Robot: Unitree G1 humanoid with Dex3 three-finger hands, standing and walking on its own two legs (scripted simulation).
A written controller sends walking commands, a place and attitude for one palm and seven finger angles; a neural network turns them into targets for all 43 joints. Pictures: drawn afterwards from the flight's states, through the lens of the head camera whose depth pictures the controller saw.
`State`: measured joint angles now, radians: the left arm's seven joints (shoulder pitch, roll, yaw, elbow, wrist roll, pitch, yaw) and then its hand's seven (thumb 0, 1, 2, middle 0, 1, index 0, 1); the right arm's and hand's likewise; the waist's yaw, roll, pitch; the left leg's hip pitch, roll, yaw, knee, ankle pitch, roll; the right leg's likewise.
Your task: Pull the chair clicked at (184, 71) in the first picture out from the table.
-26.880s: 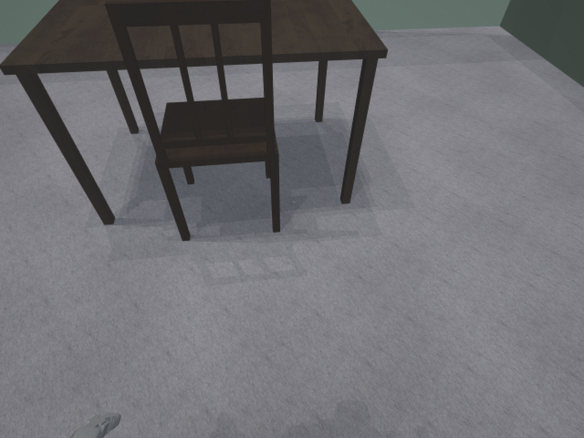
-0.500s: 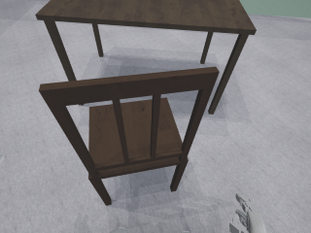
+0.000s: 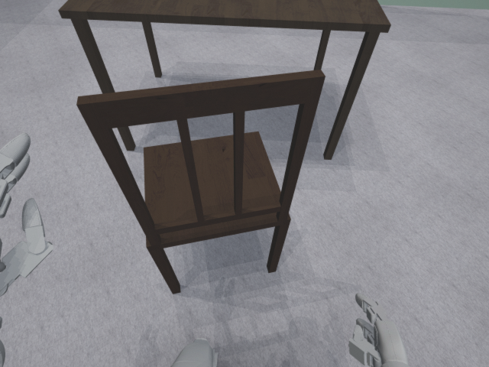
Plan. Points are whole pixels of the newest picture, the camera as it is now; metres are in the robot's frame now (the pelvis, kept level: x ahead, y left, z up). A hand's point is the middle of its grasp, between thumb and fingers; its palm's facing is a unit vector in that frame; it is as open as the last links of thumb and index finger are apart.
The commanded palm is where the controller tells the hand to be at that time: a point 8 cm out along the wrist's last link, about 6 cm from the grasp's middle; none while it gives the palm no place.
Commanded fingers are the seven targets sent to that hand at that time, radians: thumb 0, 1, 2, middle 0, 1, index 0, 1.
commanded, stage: stop stepping back and stand still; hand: left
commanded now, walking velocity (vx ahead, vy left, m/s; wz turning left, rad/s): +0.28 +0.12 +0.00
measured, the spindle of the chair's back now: (193, 178) +0.49 +0.16 -0.06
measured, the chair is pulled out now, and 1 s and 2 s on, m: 0.59 0.59 0.59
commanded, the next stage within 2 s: let the arm hang, fingers relaxed in 1.36 s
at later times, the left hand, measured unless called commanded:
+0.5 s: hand out of the picture +0.13 +0.26 +0.18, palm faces +0.47 -0.76 -0.44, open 7.4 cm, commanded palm +0.07 +0.30 +0.18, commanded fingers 0.00 0.90 0.90 -0.20 -0.30 -0.20 -0.30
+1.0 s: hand out of the picture +0.15 +0.27 +0.16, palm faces +0.39 -0.78 -0.48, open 7.4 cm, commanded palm +0.09 +0.30 +0.18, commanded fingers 0.00 0.90 0.90 -0.20 -0.30 -0.20 -0.30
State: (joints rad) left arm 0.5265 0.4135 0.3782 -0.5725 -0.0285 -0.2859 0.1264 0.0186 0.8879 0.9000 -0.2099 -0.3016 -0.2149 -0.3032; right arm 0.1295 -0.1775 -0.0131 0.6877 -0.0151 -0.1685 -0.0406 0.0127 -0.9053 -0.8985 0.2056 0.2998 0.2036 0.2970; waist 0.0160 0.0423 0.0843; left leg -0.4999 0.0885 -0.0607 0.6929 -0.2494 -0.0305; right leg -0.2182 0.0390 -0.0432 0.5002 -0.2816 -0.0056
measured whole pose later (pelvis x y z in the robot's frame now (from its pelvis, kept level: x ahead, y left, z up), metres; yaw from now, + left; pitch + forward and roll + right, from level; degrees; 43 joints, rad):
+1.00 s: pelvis -0.05 +0.00 +0.01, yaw +0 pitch +0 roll -1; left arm 0.58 0.40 0.40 -0.46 -0.04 -0.20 0.15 0.02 0.89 0.90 -0.21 -0.30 -0.21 -0.30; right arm 0.21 -0.17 0.00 0.68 0.01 -0.14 -0.05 0.01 -0.91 -0.90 0.20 0.30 0.20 0.30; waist -0.01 0.02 0.04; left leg -0.26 0.01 0.00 0.46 -0.20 0.01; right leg -0.14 0.02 -0.02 0.39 -0.25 0.00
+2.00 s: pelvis -0.06 +0.00 +0.01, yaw +3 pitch -1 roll -1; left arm 0.36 0.20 0.01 0.99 0.02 0.04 0.02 -0.01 0.94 0.90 -0.20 -0.30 -0.20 -0.30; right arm 0.33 -0.19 -0.01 1.00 -0.02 0.02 -0.02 0.01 -0.92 -0.90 0.20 0.30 0.20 0.30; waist 0.00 0.02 0.08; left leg -0.27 -0.02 -0.04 0.47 -0.18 0.01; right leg -0.15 -0.01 -0.06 0.45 -0.28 -0.01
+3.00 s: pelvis -0.04 -0.02 +0.01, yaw +2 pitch -2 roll +0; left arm 0.33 0.10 0.00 1.07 0.01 0.00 0.03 0.01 0.91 0.90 -0.20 -0.30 -0.20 -0.30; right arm 0.32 -0.11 0.00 1.10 -0.01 0.00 -0.05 0.00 -0.91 -0.90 0.20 0.30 0.20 0.30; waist -0.01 0.01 0.07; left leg -0.22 0.01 -0.04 0.46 -0.20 -0.02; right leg -0.11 0.02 -0.06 0.45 -0.30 -0.04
